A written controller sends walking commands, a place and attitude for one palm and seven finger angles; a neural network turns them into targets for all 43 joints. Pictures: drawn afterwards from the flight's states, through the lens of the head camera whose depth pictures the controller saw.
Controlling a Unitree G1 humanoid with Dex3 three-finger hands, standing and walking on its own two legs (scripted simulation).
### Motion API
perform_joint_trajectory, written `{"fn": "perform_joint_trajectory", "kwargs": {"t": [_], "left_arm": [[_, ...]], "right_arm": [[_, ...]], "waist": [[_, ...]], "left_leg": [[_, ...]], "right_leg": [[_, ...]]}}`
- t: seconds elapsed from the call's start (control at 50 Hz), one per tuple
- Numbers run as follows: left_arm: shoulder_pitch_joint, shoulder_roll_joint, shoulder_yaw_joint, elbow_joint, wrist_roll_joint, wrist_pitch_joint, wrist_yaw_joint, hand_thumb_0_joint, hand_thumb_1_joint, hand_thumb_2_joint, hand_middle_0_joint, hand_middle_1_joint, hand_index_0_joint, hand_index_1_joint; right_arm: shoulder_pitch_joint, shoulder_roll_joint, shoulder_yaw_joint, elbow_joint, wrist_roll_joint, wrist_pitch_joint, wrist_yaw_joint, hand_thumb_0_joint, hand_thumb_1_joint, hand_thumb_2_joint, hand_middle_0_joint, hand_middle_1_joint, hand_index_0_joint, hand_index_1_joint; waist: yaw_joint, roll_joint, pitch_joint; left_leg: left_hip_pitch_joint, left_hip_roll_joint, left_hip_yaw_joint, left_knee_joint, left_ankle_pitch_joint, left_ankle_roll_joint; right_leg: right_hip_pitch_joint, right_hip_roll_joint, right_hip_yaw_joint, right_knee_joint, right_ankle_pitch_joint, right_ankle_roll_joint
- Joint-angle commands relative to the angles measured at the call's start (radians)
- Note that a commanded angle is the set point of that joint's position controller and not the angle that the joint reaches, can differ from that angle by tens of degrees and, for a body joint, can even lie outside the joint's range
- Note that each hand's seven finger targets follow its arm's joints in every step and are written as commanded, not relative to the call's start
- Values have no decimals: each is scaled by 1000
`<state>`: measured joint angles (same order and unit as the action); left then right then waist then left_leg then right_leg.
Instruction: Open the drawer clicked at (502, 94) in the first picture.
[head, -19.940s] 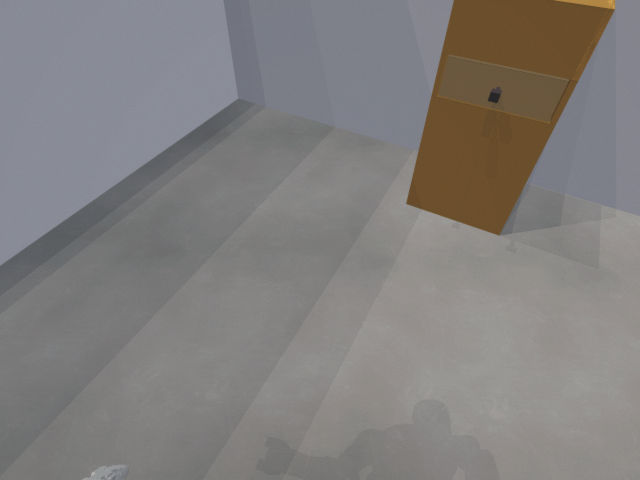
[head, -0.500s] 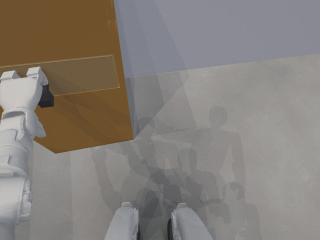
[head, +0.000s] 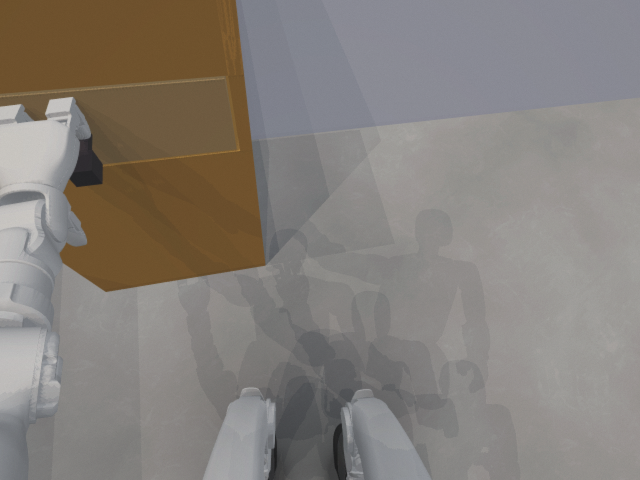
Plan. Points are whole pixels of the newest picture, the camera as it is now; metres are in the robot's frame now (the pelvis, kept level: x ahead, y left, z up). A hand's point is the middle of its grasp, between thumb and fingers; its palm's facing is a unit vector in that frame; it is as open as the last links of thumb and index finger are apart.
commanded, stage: lower the fingers behind the handle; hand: left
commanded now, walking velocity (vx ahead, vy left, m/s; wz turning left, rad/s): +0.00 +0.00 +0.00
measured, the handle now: (84, 156) +0.52 +0.31 -0.02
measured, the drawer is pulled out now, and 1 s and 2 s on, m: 0.00 0.00 0.00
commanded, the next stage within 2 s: lift the fingers back up to retry in 0.50 s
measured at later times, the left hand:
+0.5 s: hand (60, 179) +0.48 +0.32 +0.00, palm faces -0.05 +0.01 -1.00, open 13.9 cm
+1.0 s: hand (57, 170) +0.48 +0.32 +0.01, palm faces -0.06 -0.04 -1.00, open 13.9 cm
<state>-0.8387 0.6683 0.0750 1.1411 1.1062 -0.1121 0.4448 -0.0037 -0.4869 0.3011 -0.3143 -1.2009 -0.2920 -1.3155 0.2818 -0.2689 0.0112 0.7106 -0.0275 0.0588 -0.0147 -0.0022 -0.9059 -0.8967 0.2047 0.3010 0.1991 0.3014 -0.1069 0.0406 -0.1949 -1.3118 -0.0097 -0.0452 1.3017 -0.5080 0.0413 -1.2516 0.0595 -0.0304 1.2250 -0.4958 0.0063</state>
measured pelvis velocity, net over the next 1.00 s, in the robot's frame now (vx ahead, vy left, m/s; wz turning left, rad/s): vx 0.01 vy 0.00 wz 0.00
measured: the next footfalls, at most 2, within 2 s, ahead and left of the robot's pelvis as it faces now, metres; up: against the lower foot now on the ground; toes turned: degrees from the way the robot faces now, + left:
none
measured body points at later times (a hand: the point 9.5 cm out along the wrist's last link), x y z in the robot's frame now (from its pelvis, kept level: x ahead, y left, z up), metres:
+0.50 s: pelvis -0.02 -0.01 -0.02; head +0.14 +0.02 +0.40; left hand +0.47 +0.32 +0.05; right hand +0.02 -0.28 -0.14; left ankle +0.04 +0.09 -0.61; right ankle +0.04 -0.13 -0.61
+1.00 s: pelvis +0.01 +0.00 +0.02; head +0.16 +0.02 +0.45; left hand +0.47 +0.32 +0.07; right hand +0.05 -0.28 -0.10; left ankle +0.04 +0.09 -0.61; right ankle +0.04 -0.13 -0.61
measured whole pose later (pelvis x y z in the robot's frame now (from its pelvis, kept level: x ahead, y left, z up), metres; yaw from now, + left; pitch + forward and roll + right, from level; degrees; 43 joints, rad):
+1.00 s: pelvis +0.01 +0.00 +0.02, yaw +0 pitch +28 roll -5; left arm -0.74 0.66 0.11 1.03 1.08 -0.13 0.36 0.00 -0.49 0.30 -0.31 -1.20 -0.30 -1.21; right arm 0.30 -0.26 0.00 0.73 -0.02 0.04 -0.03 0.00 -0.91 -0.90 0.21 0.30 0.20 0.30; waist -0.11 0.05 -0.17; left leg -1.20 0.00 -0.05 1.20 -0.49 0.03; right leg -1.14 0.07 -0.03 1.12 -0.47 0.00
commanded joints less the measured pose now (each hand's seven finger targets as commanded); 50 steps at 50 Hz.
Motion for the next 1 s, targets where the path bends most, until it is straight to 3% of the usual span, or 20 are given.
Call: {"fn": "perform_joint_trajectory", "kwargs": {"t": [0.0,0.04,0.06,0.1,0.12,0.2,0.3,0.32,0.34,0.42,0.46,0.58,0.64,0.74,0.8,0.84,0.86,0.92,0.94,0.98], "left_arm": [[-266,242,17,-22,3,49,-46,0,-500,300,-300,-1200,-300,-1200],[-261,259,27,-10,0,51,-60,0,-500,300,-300,-1200,-300,-1200],[-269,260,17,-17,4,49,-66,0,-500,300,-300,-1200,-300,-1200],[-270,243,6,-31,5,45,-74,0,-500,300,-300,-1200,-300,-1200],[-250,262,21,-25,3,46,-78,0,-500,300,-300,-1200,-300,-1200],[-305,242,-4,-54,10,45,-87,0,-500,300,-300,-1200,-300,-1200],[-323,225,-16,-71,-3,51,-98,0,-500,300,-300,-1200,-300,-1200],[-315,238,-6,-74,-4,51,-102,0,-500,300,-300,-1200,-300,-1200],[-338,228,-13,-85,-10,48,-107,0,-500,300,-300,-1200,-300,-1200],[-308,234,-12,-82,-14,38,-121,0,-500,300,-300,-1200,-300,-1200],[-296,258,11,-99,-13,25,-123,0,-500,300,-300,-1200,-300,-1200],[-267,241,11,-108,-9,4,-110,0,-500,300,-300,-1200,-300,-1200],[-294,265,40,-191,-12,0,-91,0,-500,300,-300,-1200,-300,-1200],[-342,290,61,-247,-29,10,-72,0,-500,300,-300,-1200,-300,-1200],[-358,313,72,-262,-31,7,-66,0,-500,300,-300,-1200,-300,-1200],[-345,341,105,-299,-34,-8,-59,0,-500,300,-300,-1200,-300,-1200],[-316,325,102,-308,-34,-15,-55,0,-500,300,-300,-1200,-300,-1200],[-255,310,114,-284,-43,-18,-38,0,-500,300,-300,-1200,-300,-1200],[-246,336,141,-289,-43,-20,-33,0,-500,300,-300,-1200,-300,-1200],[-255,305,115,-316,-36,-18,-18,0,-500,300,-300,-1200,-300,-1200]], "right_arm": [[167,-192,-60,-43,6,-14,-24,0,-900,-900,200,300,200,300],[169,-194,-55,-48,7,-15,-26,0,-900,-900,200,300,200,300],[168,-192,-52,-52,9,-15,-28,0,-900,-900,200,300,200,300],[170,-190,-55,-57,11,-20,-30,0,-900,-900,200,300,200,300],[169,-192,-52,-60,12,-19,-31,0,-900,-900,200,300,200,300],[172,-190,-54,-62,15,-27,-36,0,-900,-900,200,300,200,300],[184,-188,-56,-58,16,-40,-41,0,-900,-900,200,300,200,300],[184,-188,-55,-56,16,-41,-42,0,-900,-900,200,300,200,300],[186,-185,-56,-55,16,-44,-41,0,-900,-900,200,300,200,300],[185,-182,-51,-54,18,-51,-46,0,-900,-900,200,300,200,300],[189,-184,-53,-51,18,-53,-47,0,-900,-900,200,300,200,300],[187,-178,-56,-45,15,-53,-42,0,-900,-900,200,300,200,300],[195,-182,-69,-42,11,-50,-41,0,-900,-900,200,300,200,300],[201,-180,-75,-26,11,-46,-42,0,-900,-900,200,300,200,300],[200,-181,-74,-18,10,-44,-47,0,-900,-900,200,300,200,300],[199,-182,-76,-16,5,-41,-45,0,-900,-900,200,300,200,300],[200,-177,-79,-17,5,-40,-43,0,-900,-900,200,300,200,300],[191,-176,-80,-7,2,-27,-37,0,-900,-900,200,300,200,300],[190,-180,-80,-4,-1,-21,-35,0,-900,-900,200,300,200,300],[185,-176,-84,-10,1,-15,-30,0,-900,-900,200,300,200,300]], "waist": [[-42,54,-352],[-40,28,-350],[-39,57,-353],[-44,52,-365],[-30,47,-363],[-50,74,-363],[-58,76,-381],[-48,84,-396],[-58,82,-406],[-50,67,-380],[-42,65,-408],[-32,68,-390],[-22,116,-463],[-25,128,-499],[-29,130,-486],[-8,156,-530],[-2,178,-540],[0,137,-479],[13,136,-481],[13,167,-486]], "left_leg": [[326,6,-12,-161,133,7],[298,5,-12,-150,118,11],[292,3,-9,-146,116,9],[294,5,-13,-141,102,9],[281,3,-11,-142,91,9],[299,9,-27,-147,54,5],[322,12,-36,-151,45,4],[320,11,-34,-151,45,4],[319,11,-34,-144,52,6],[280,8,-20,-141,41,11],[294,10,-20,-135,69,11],[288,10,-17,-130,89,9],[384,14,-24,-149,149,1],[470,14,-29,-186,205,-1],[500,14,-25,-208,228,1],[555,14,-26,-223,292,-4],[591,13,-25,-228,337,-8],[599,15,-14,-245,386,-7],[601,14,-11,-251,408,-8],[634,13,-7,-271,433,-12]], "right_leg": [[125,10,-17,-152,105,-40],[125,11,-14,-144,94,-40],[118,10,-12,-140,93,-40],[104,10,-14,-134,82,-40],[112,10,-13,-132,72,-40],[61,10,-20,-124,44,-40],[51,9,-22,-124,43,-38],[60,9,-22,-121,41,-39],[61,8,-20,-119,47,-39],[89,8,-11,-132,41,-37],[96,9,-10,-125,59,-37],[96,13,-10,-123,69,-41],[114,13,-12,-131,106,-42],[175,13,-12,-174,146,-38],[209,14,-9,-203,166,-35],[248,15,-9,-211,207,-40],[259,16,-12,-217,234,-41],[297,19,-12,-246,280,-38],[320,18,-9,-247,301,-39],[334,19,-12,-262,315,-41]]}}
